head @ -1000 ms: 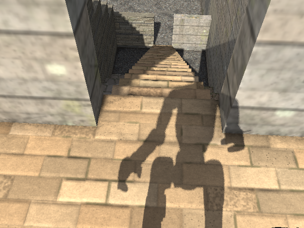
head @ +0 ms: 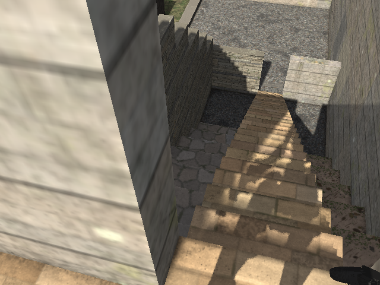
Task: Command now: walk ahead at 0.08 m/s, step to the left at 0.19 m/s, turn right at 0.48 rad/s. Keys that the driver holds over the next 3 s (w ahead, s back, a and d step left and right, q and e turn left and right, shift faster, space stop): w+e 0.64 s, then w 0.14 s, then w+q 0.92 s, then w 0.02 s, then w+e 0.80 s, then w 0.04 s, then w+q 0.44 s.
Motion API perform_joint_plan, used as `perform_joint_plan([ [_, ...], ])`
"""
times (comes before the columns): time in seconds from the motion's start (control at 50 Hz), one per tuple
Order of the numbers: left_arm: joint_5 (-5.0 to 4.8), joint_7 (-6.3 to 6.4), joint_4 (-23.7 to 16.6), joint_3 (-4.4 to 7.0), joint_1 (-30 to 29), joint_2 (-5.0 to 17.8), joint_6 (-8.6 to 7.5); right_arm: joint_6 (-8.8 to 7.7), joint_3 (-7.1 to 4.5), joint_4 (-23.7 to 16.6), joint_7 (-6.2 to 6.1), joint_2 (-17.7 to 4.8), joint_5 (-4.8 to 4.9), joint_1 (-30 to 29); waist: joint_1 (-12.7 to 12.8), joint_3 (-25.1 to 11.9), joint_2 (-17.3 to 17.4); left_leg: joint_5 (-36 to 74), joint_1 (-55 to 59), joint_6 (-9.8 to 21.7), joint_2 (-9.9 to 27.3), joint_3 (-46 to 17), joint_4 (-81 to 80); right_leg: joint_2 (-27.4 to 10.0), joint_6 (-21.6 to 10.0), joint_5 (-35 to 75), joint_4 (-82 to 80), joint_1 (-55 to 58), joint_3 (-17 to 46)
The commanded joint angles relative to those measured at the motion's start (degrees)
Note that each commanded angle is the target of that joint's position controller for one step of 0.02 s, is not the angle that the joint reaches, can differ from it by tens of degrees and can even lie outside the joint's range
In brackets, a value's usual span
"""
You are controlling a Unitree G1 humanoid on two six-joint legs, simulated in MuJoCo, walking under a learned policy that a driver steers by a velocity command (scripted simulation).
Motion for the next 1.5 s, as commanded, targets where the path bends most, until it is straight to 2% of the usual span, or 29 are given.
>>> perform_joint_plan([
  [0.02, 2.43, 2.22, -3.3, 0.96, 1.9, 5.4, 0.02, 0.37, -2.61, -2.3, -0.09, -5.2, -0.74, 2.0, 0.3, -4.2, 3.0, 40.9, 12.1, 16.4, 19.1, -10.0, -12.4, -5.7, 1.4, -8.3, 11.1, -9.4, -3.0],
  [0.14, 1.16, -2.04, -1.1, 0.39, -1.4, 3.1, 2.85, 1.84, -6.78, -3.1, -2.7, -11.4, -1.89, 4.8, -1.7, -7.2, 2.6, 27.6, 16.9, 13.2, 13.5, 0.7, -14.9, -3.9, 1.2, 11.2, -16.0, -2.0, -11.3],
  [0.24, -1.55, -2.57, -1.4, -0.07, -3.0, 4.5, 3.61, 1.61, -6.44, -0.3, -1.21, -7.2, -2.09, 1.2, -0.7, -6.0, 0.5, 3.2, 14.9, 10.3, 16.7, -1.3, -10.6, -3.3, -4.5, 28.7, -34.5, 3.2, -9.8],
  [0.26, -1.68, -2.24, -3.2, 1.17, -4.4, 7.5, 3.54, 0.79, -6.21, -0.2, -1.24, -6.0, -1.37, 1.0, -1.3, -7.0, -1.4, 2.9, 15.1, 8.4, 14.3, 0.3, -7.7, -3.0, -7.1, 33.2, -36.9, 5.3, -9.4],
  [0.3, -0.85, 0.3, -5.7, 4.06, -3.8, 17.2, 3.43, -1.14, -4.63, -1.5, -2.51, -3.1, -0.96, 5.6, -2.0, -10.4, -15.4, -23.5, -3.8, -7.3, -1.1, 5.1, 13.0, -26.1, -29.3, 65.9, -43.6, 21.8, 22.3],
  [0.32, -4.34, 0.5, -0.3, 4.81, 5.3, 15.4, 9.1, 2.79, -5.73, 0.6, -3.66, -4.9, 6.39, -0.2, 2.7, -9.9, -5.0, -24.2, -18.9, -7.4, -5.9, -0.2, 28.2, -21.0, -22.6, 83.6, -31.3, 37.4, 18.9],
  [0.34, -4.44, 0.75, -0.7, 4.78, 5.6, 15.9, 11.73, 5.2, -5.02, -0.4, -3.69, -3.8, 6.63, 2.7, 1.1, -12.3, -5.7, -21.8, -22.1, -7.7, -3.5, -3.8, 36.3, -21.5, -19.8, 86.9, -30.1, 36.4, 15.0],
  [0.44, -2.24, 1.86, -7.7, 2.93, -9.7, 9.3, 15.21, 9.86, -6.25, -0.3, -1.62, -4.2, 4.11, 5.0, -6.0, -1.0, -8.4, -12.2, -6.0, -9.0, -1.9, -7.2, 32.2, -13.5, -13.7, 50.0, -38.5, 4.9, 9.6],
  [0.6, -3.21, 1.63, -6.7, 5.18, -10.1, 11.7, 15.41, 5.65, -6.76, 1.4, -0.56, -2.1, 1.68, 7.7, -5.5, -1.6, -11.8, -6.0, 7.7, -9.0, -3.6, -2.6, 4.6, -9.2, -11.0, 27.9, -33.7, 4.2, 16.9],
  [0.64, -1.98, 1.87, -8.8, 4.21, -12.9, 8.5, 16.5, 3.18, -7.34, 3.0, -0.64, -5.2, 0.89, 14.2, -8.4, -0.5, -2.7, -6.4, 14.1, -7.2, 6.0, -12.3, -7.6, -2.9, -6.4, 16.7, -22.3, -2.9, 14.9],
  [0.66, -2.96, 1.79, -10.5, 3.32, -11.6, 4.6, 17.3, 2.81, -8.0, 1.7, 0.16, -11.5, 2.15, 10.8, -3.8, -0.3, 16.1, -0.5, 12.9, 0.6, 18.8, -29.5, -12.6, 7.4, -2.9, 2.2, -8.3, -9.7, 3.8],
  [0.68, 0.26, 1.3, -9.5, 1.84, -1.6, 5.5, 14.64, -2.08, -7.41, 2.9, -0.31, -6.9, -4.17, 15.7, -7.9, 2.3, 23.7, -16.4, 13.2, 18.5, 23.7, -42.3, -16.6, 6.9, 2.2, 3.1, 5.6, -27.1, 12.5],
  [0.7, 0.07, 1.85, -6.2, 3.39, -4.1, 9.8, 12.54, -4.92, -6.22, 0.5, -0.49, -4.4, -3.94, 8.9, -6.2, 2.5, 10.9, -23.8, 11.5, 14.2, 20.9, -38.2, -18.6, 4.9, 1.6, 10.8, 12.8, -26.3, 15.2],
  [0.76, 2.47, 0.14, -4.2, 0.88, 1.4, 4.1, 8.4, -6.34, -2.26, 0.2, -0.01, 1.8, -0.65, -1.4, -1.1, -0.8, 5.6, -26.2, 3.9, -0.2, 12.5, -21.9, -16.1, 2.1, 1.9, 21.0, 29.0, -23.2, 6.3],
  [0.82, 0.66, -0.53, -7.9, 0.36, 0.0, 5.6, 9.01, -6.67, -3.52, 2.6, -1.24, -3.4, -0.73, 7.3, -7.1, -0.2, 3.7, -21.4, 9.9, 3.1, 9.1, -15.4, -15.9, 0.8, 5.3, 19.3, 21.2, -22.1, 2.4],
  [0.94, 2.67, -0.7, -9.3, -0.05, -1.4, 3.9, 7.43, -5.51, -3.43, 1.9, 0.52, -5.2, 0.58, 6.8, -8.6, 0.3, 7.2, -18.7, 10.0, 6.0, 11.2, -20.0, -13.2, -2.8, 4.3, 9.7, -19.2, -4.3, -5.4],
  [1.02, 1.08, 0.21, -9.3, 0.17, 2.2, 4.1, 2.86, -4.09, -2.45, 2.4, 1.55, -1.0, -1.05, 8.7, -4.3, -1.7, -0.5, -24.9, -1.8, 7.8, 8.5, -24.7, 1.3, -6.0, -4.9, 18.5, -34.2, 14.8, -1.6],
  [1.04, 1.48, 0.74, -6.9, 1.31, 11.6, 9.1, 1.95, -4.68, -0.55, 1.5, 1.4, 6.2, -1.63, 9.6, -2.2, -5.0, -8.4, -20.4, -12.5, 1.6, 0.1, -15.0, 22.0, -19.1, -15.9, 23.0, -37.1, 23.7, 14.1],
  [1.06, 2.12, 0.45, -7.6, 3.13, 10.9, 14.6, 1.78, -6.81, -1.51, -0.3, 1.86, 4.0, -1.33, 9.1, -2.7, 2.8, -17.5, -20.5, -33.8, -1.8, -5.3, -10.3, 30.5, -30.7, -27.1, 19.6, -46.4, 26.0, 38.2],
  [1.14, 1.25, 1.03, -5.2, -0.5, 6.6, 3.2, 2.7, -5.93, -1.85, 4.5, 1.09, 0.9, -2.85, 4.9, -3.6, 4.5, -6.4, -1.6, -32.6, -2.1, 2.4, -8.5, 43.0, -20.3, -14.3, 19.1, -49.5, 19.3, 11.9],
  [1.16, -6.7, -0.22, -2.8, 2.9, 8.3, 9.9, 5.69, -2.46, -2.55, 0.2, 3.0, 1.2, 8.25, -0.3, -0.3, 4.0, 0.9, -2.0, -35.9, -3.1, 3.9, -2.1, 40.7, -15.3, -5.4, 38.1, -48.2, 27.1, 0.9],
  [1.18, -6.37, -0.78, -2.4, 3.11, 6.8, 10.7, 7.0, -0.41, -1.68, -1.4, 3.15, 2.7, 8.56, -2.1, -0.3, 2.9, -0.6, -1.1, -31.9, -3.8, 4.0, -0.5, 38.5, -13.8, -3.7, 45.0, -48.7, 23.5, -2.3],
  [1.2, 3.24, 1.11, -3.2, -0.83, 9.7, 2.0, 4.45, -3.04, -0.94, 3.2, 5.13, 2.6, -2.69, 3.7, -2.8, 1.5, -11.3, 4.3, -29.3, -2.4, 4.6, -6.0, 39.8, -18.0, -12.6, 47.1, -48.9, 19.2, -0.1],
  [1.22, -5.12, 0.26, -2.5, 1.8, 5.5, 5.7, 6.64, 0.65, -2.87, -1.3, 3.68, 1.5, 6.09, -0.1, -1.5, 5.3, -1.6, 3.4, -27.3, -3.9, 2.6, -0.1, 35.9, -11.3, -4.5, 48.0, -48.3, 18.5, -9.6],
  [1.24, -6.89, 0.78, -1.4, 1.71, 6.9, 5.4, 8.23, 2.0, -1.09, -0.5, 3.05, 4.9, 7.46, 2.1, -1.7, 3.3, -5.0, 3.2, -25.4, -5.3, 3.3, 1.5, 34.5, -11.6, -3.5, 51.6, -46.3, 19.6, -9.7],
  [1.38, -5.67, 4.59, 0.8, 3.14, 7.2, 8.7, 12.23, 3.51, -2.77, -8.6, 1.27, 1.9, 2.83, -7.3, 0.7, 5.4, -6.5, 2.9, -25.4, -1.9, 2.5, 2.7, 20.3, -17.4, -5.5, 53.1, -38.2, 26.0, -10.4],
  [1.46, -6.03, 5.33, -1.2, 3.46, 3.1, 10.8, 12.91, 2.43, -4.99, -4.5, 1.33, 0.1, 4.76, 8.4, -7.4, -0.9, -3.8, -0.9, 7.2, 1.9, -4.2, 6.5, 11.6, -14.2, -4.9, 66.4, -19.8, 12.6, -16.3],
  [1.48, -6.33, 5.83, -2.0, 3.19, 3.2, 10.8, 12.89, 2.16, -6.96, -2.4, 0.79, -3.6, 5.33, 18.7, -12.3, -6.1, -0.3, -4.6, 26.6, 3.0, -2.6, -0.3, 6.0, -10.7, -3.3, 49.7, -3.8, -0.8, -16.5],
  [1.5, -2.87, 6.33, -3.3, 1.13, 9.7, 4.2, 13.52, 1.64, -7.04, -2.2, 0.12, -10.8, 4.07, 21.3, -6.3, -14.6, 11.6, -12.6, 43.7, 8.0, 15.4, -36.2, -2.9, -1.6, -1.0, -2.4, 18.6, -20.3, -8.7],
])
